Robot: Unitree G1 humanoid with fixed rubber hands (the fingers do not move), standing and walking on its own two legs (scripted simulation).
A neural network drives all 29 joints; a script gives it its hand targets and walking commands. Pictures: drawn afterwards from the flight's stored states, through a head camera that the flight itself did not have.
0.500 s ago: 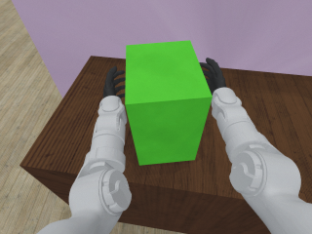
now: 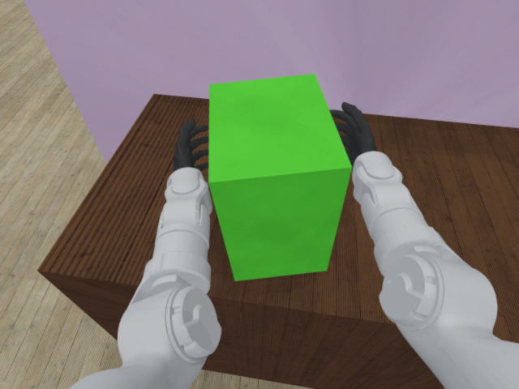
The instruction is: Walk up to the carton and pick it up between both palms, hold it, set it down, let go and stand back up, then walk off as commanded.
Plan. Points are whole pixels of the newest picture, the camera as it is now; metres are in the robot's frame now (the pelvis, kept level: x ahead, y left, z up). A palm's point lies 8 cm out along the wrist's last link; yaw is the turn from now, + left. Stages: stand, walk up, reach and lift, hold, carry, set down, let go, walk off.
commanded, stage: set down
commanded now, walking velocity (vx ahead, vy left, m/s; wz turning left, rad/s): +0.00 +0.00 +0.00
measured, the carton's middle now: (272, 184) +0.46 +0.03 +0.06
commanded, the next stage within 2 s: none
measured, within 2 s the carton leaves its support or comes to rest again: rests again in 0.26 s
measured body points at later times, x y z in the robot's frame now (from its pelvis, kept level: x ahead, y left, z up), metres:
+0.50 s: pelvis +0.01 +0.00 +0.00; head +0.06 +0.02 +0.45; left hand +0.45 +0.17 +0.10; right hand +0.48 -0.10 +0.12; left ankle -0.02 +0.12 -0.75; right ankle +0.00 -0.10 -0.75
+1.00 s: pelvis +0.01 +0.00 +0.00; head +0.06 +0.02 +0.45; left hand +0.45 +0.17 +0.10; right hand +0.48 -0.10 +0.12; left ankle -0.02 +0.12 -0.75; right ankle +0.00 -0.10 -0.75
